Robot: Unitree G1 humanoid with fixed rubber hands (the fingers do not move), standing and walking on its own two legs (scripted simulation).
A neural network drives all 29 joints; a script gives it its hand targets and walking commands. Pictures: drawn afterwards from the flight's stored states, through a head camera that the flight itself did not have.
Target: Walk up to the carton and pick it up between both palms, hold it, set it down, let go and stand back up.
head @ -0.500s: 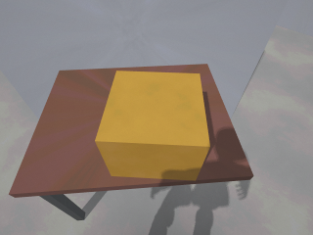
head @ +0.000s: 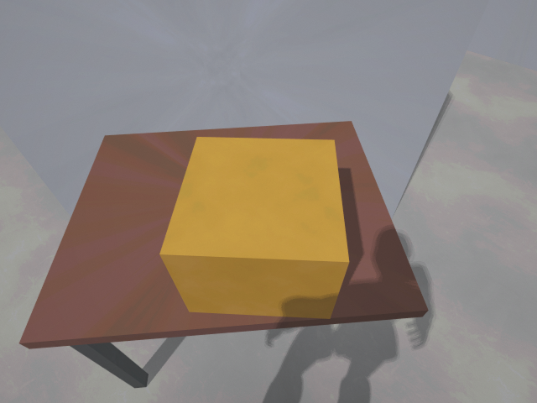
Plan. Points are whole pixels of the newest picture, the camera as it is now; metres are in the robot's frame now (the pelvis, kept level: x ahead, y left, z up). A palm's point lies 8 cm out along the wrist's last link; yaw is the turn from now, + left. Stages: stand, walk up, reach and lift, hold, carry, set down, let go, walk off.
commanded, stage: stand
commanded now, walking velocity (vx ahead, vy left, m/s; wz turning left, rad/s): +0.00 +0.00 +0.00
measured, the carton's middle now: (261, 225) +0.47 +0.04 -0.08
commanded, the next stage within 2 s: walk up in 0.46 s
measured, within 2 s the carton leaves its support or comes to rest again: neither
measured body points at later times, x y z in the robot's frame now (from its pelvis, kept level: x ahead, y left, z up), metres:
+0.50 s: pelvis +0.00 -0.01 +0.00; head +0.01 -0.01 +0.45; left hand +0.07 +0.27 -0.14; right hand +0.07 -0.29 -0.14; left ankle -0.01 +0.13 -0.74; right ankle -0.01 -0.12 -0.74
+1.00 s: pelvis +0.03 +0.00 -0.02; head +0.06 +0.01 +0.43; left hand +0.07 +0.30 -0.16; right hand +0.07 -0.30 -0.14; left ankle +0.00 +0.13 -0.74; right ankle +0.00 -0.12 -0.71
